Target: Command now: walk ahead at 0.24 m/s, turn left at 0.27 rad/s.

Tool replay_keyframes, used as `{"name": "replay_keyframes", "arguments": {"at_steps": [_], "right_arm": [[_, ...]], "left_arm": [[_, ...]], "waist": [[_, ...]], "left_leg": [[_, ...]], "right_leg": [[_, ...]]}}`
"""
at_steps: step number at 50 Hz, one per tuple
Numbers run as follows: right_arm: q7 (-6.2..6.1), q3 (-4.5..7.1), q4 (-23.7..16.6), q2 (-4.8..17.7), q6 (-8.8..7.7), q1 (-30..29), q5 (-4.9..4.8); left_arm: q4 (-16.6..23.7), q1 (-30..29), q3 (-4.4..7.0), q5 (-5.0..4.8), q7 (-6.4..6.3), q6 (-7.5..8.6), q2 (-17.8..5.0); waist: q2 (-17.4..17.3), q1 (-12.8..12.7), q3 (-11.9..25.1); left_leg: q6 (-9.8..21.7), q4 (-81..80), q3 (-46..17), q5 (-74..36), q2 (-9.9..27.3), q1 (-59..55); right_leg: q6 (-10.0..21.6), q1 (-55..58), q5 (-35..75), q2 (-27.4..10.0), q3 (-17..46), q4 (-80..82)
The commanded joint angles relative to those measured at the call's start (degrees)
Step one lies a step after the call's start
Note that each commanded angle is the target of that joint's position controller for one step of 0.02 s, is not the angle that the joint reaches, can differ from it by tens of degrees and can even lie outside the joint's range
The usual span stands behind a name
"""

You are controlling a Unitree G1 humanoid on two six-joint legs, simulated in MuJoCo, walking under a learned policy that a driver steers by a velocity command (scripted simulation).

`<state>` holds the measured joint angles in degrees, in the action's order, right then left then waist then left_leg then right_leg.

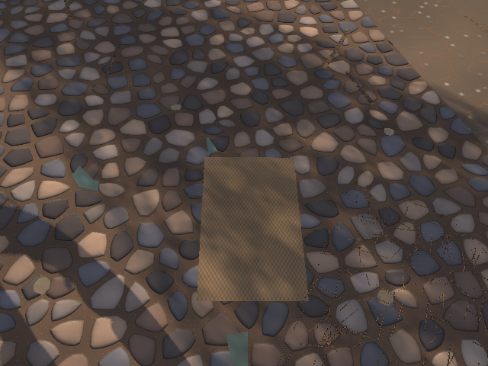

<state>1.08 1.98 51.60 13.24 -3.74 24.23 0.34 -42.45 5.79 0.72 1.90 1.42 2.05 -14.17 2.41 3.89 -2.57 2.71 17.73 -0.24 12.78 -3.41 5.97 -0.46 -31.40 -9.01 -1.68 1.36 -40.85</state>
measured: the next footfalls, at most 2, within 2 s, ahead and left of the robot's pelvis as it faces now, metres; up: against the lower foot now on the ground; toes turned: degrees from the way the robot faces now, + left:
right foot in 0.10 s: +0.18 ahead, -0.10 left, +0.00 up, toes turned +4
left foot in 0.54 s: +0.07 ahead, +0.10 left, +0.00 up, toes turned +21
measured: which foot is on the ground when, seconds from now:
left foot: down 0.00-0.10, up 0.12-0.52, down 0.54-1.00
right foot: up 0.00-0.08, down 0.10-0.54, up 0.56-0.98, down 1.00-1.00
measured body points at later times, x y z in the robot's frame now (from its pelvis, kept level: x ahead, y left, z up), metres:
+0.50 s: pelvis +0.06 -0.01 -0.01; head +0.08 +0.00 +0.44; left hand +0.09 +0.28 -0.13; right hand +0.26 -0.23 -0.12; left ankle +0.03 +0.08 -0.73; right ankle +0.14 -0.10 -0.75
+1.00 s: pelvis +0.05 -0.01 -0.01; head +0.08 +0.00 +0.44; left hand +0.02 +0.29 -0.12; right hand +0.29 -0.18 -0.13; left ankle +0.03 +0.08 -0.75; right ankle +0.11 -0.10 -0.75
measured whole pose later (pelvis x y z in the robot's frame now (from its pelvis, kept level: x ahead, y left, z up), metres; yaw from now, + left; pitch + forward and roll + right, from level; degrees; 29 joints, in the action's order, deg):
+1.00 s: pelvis +0.05 -0.01 -0.01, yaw +31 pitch +0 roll +0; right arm 0.1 3.0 41.3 16.0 2.9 12.4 0.9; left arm -41.8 11.5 2.2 0.4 -1.5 -2.3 -15.1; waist -0.7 0.7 -2.4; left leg 2.9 28.5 -8.0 12.0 -7.1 16.2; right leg 0.6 -14.2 -17.7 1.3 0.7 -30.0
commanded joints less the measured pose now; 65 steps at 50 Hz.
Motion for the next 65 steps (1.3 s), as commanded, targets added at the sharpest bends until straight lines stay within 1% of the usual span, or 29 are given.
{"name": "replay_keyframes", "arguments": {"at_steps": [1,4,5,6,7,8,10,14,18,23,25,26,27,28,29,31,34,43,47,49,50,51,52,53,55,56,60,63,65], "right_arm": [[-0.41,2.5,-3.21,10.27,0.11,-1.13,-0.2],[-0.97,2.91,-4.46,10.06,0.78,-3.51,-1.05],[-1.05,2.19,-6.73,7.08,0.52,-3.13,-1.58],[-1.89,1.55,-6.65,2.85,1.29,5.18,-1.81],[-2.57,2.51,-5.27,7.21,2.88,6.15,-0.72],[-2.4,3.11,-5.05,8.54,3.91,2.78,0.44],[-1.37,3.34,-6.02,7.45,5.14,-1.71,0.93],[-0.5,3.36,-6.85,6.11,7.16,-2.19,0.68],[0.63,2.71,-9.66,5.45,8.34,-7.64,0.86],[1.45,2.31,-12.8,6.36,8.21,-11.62,0.38],[1.46,2.27,-12.89,6.17,7.51,-9.76,0.33],[1.22,2.5,-12.2,7.07,6.92,-7.82,0.43],[0.51,3.25,-12.31,10.8,6.17,-6.93,1.07],[0.17,5.32,-14.16,19.87,6.07,-7.61,1.04],[-0.56,5.69,-13.11,18.32,6.29,-4.41,1.52],[-1.18,4.05,-13.95,13.29,6.53,-12.11,0.77],[-1.04,3.33,-15.29,10.62,6.05,-14.38,-0.08],[-0.98,3.96,-14.17,11.99,5.88,-8.96,0.8],[-0.81,3.64,-13.82,11.88,6.14,-11.0,1.07],[-1.3,2.44,-13.54,9.44,6.15,-13.64,0.27],[-1.58,1.26,-13.02,6.4,5.76,-12.32,0.32],[-1.68,0.23,-12.23,3.09,5.44,-7.95,0.86],[-1.95,0.91,-11.49,6.06,5.97,-8.27,0.73],[-2.0,1.07,-10.4,7.29,6.11,-8.85,1.16],[-1.93,1.32,-10.09,8.1,5.47,-13.01,1.04],[-1.88,1.62,-10.15,9.01,5.23,-12.82,1.16],[-3.03,1.51,-9.53,8.4,4.38,-12.29,0.52],[-3.12,1.26,-9.97,7.06,4.42,-10.95,0.72],[-3.33,1.38,-10.26,7.68,4.09,-9.84,0.88]], "left_arm": [[2.59,1.39,0.69,-0.65,-1.18,0.67,-4.1],[0.68,7.98,1.5,0.07,-2.57,1.99,-6.51],[0.86,12.36,2.4,1.15,-3.25,2.61,-10.63],[1.93,13.29,3.08,0.44,-3.01,1.69,-13.61],[1.86,13.84,3.45,-1.64,-2.88,0.37,-11.97],[2.7,10.84,2.42,-1.78,-3.04,-0.03,-8.03],[3.39,4.87,1.29,-1.03,-3.69,-0.4,-4.69],[2.94,4.5,1.86,-0.45,-4.01,-0.11,-5.48],[2.5,4.74,2.49,-0.14,-3.79,-0.75,-6.51],[1.95,6.11,3.87,0.2,-2.82,-1.94,-9.76],[1.83,5.5,4.4,-0.42,-2.66,-2.5,-10.93],[1.24,6.94,4.55,-0.37,-2.54,-2.89,-10.53],[1.09,9.37,4.18,-0.16,-2.08,-3.42,-7.94],[5.51,6.62,3.11,-0.71,-2.58,-4.01,-4.63],[5.64,1.9,3.45,0.07,-3.09,-4.78,-7.02],[3.94,4.95,3.7,-1.44,-2.49,-4.65,-6.78],[2.18,8.04,4.38,0.01,-2.02,-4.19,-8.06],[4.34,4.31,3.21,-1.09,-2.57,-4.6,-6.0],[4.19,6.25,2.88,-1.88,-2.97,-4.21,-5.9],[2.33,10.36,2.12,-1.65,-3.16,-3.62,-3.87],[2.32,9.33,1.63,-0.83,-3.4,-2.95,-3.94],[3.13,8.02,1.35,0.2,-3.51,-2.18,-6.58],[3.52,3.49,1.39,-0.24,-2.85,-2.14,-8.34],[3.78,0.49,1.12,-0.78,-2.09,-1.99,-6.66],[2.84,2.17,1.94,-1.25,-1.63,-2.1,-8.96],[2.54,3.42,2.48,-1.71,-1.82,-2.05,-10.48],[2.87,5.93,3.65,-2.01,-1.36,-2.63,-10.81],[3.69,4.38,4.47,-1.69,-1.19,-3.64,-11.2],[4.79,2.56,4.63,-1.69,-0.96,-4.14,-10.51]], "waist": [[-9.8,-2.71,4.29],[-6.18,-6.2,5.85],[1.5,-7.07,11.58],[11.32,-4.21,17.54],[9.34,-5.65,19.63],[3.61,-4.75,13.31],[4.71,-2.71,6.07],[4.53,-1.44,6.75],[6.03,-2.73,5.83],[6.69,-4.38,6.06],[5.16,-2.72,6.37],[2.06,-2.11,6.17],[-9.89,-2.36,4.07],[-22.74,-2.3,-0.05],[-13.88,0.92,0.1],[-10.03,-4.46,-0.39],[-9.19,-5.12,4.63],[-9.73,-1.61,5.14],[-10.11,-2.58,5.44],[-8.1,-5.55,6.18],[-4.45,-4.56,6.45],[6.03,-1.8,7.79],[7.95,-0.7,3.3],[6.07,0.1,0.9],[7.2,-2.22,0.15],[8.04,-2.53,1.08],[4.57,-4.01,3.6],[5.03,-3.06,3.24],[2.54,-2.18,3.49]], "left_leg": [[5.92,3.52,-8.35,-42.11,11.17,1.21],[2.63,13.77,-10.91,-29.92,8.51,4.57],[0.65,25.12,-8.53,-13.21,4.94,10.71],[-0.01,39.05,-2.75,24.78,-2.1,18.84],[-0.06,46.79,-1.56,27.75,-1.41,22.33],[-0.51,49.74,-2.67,23.06,0.89,24.11],[-2.48,48.59,-2.36,16.39,3.28,23.81],[-4.57,48.52,-0.57,11.69,2.86,20.25],[-4.26,38.26,0.81,9.24,4.57,19.17],[-2.15,26.05,4.37,11.47,3.9,12.42],[-0.56,16.44,5.62,7.23,2.87,6.58],[0.44,9.8,3.78,3.82,2.44,2.22],[2.38,-1.59,-10.17,4.24,10.97,0.24],[10.07,-4.9,-32.0,-9.79,25.75,2.51],[13.8,-3.53,-28.37,-12.9,25.15,5.09],[10.35,-2.49,-18.45,-9.55,16.72,7.44],[9.45,0.4,-14.96,-20.02,12.71,3.16],[11.12,2.51,-21.31,-17.35,13.33,0.32],[9.54,4.11,-23.11,-21.0,12.67,4.14],[6.3,6.01,-21.1,-17.24,10.84,7.69],[2.92,6.68,-19.59,-9.24,8.79,11.03],[0.21,13.7,-13.0,4.77,3.8,13.44],[-0.84,10.44,-6.91,11.55,0.14,9.01],[-1.24,8.8,-6.26,6.97,1.9,4.27],[-1.55,6.46,-5.96,-1.69,0.95,3.53],[-1.94,7.3,-5.32,-2.3,1.18,4.4],[-3.1,12.33,-2.45,2.51,1.11,7.56],[-1.98,14.24,-1.79,5.73,1.11,9.26],[-0.53,11.34,-3.66,5.06,2.86,6.88]], "right_leg": [[0.18,9.09,2.7,3.72,-2.32,5.53],[2.35,21.77,11.5,1.47,0.33,17.58],[5.05,32.14,28.3,-10.89,9.92,16.37],[11.65,40.27,51.24,-25.11,20.49,12.65],[15.95,37.9,43.74,-25.49,23.45,15.19],[14.95,32.52,32.54,-21.55,19.25,18.28],[12.13,23.89,25.36,-15.94,10.5,22.62],[13.02,19.38,25.36,-14.13,2.57,23.76],[12.75,18.35,10.23,-14.59,-0.34,25.3],[11.74,17.66,3.7,-16.77,-1.79,22.88],[9.04,16.05,2.83,-16.36,-3.94,18.53],[5.8,13.14,-0.12,-15.07,-6.04,14.38],[1.1,6.94,-9.44,-9.95,-11.38,2.27],[-2.77,-6.69,-27.24,1.4,-11.33,-7.03],[-2.29,-5.28,-25.85,0.0,-2.65,-17.05],[-1.45,-2.95,-15.28,-0.74,0.52,-18.24],[-1.56,-0.89,-11.28,0.98,-0.5,-21.24],[-1.19,3.52,-14.69,2.14,0.18,-6.25],[0.63,12.81,-15.1,3.67,-0.94,2.62],[1.91,22.97,-4.98,2.96,-1.63,18.15],[2.61,28.15,-0.67,-1.31,3.78,24.61],[4.62,30.94,2.51,-13.33,18.24,29.27],[10.09,17.63,6.02,-16.73,21.28,28.3],[9.75,14.14,2.83,-13.02,18.5,27.57],[6.11,15.88,1.27,-6.55,14.93,25.12],[5.99,17.58,3.79,-6.08,15.34,24.11],[8.7,19.71,11.4,-6.51,19.1,20.45],[10.38,17.26,9.81,-7.16,22.23,19.27],[8.91,13.7,8.4,-5.13,21.91,17.01]]}}
Over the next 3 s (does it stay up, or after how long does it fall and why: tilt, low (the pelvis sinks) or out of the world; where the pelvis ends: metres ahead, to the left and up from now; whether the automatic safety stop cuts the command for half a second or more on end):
stays up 0.79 0.06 0.00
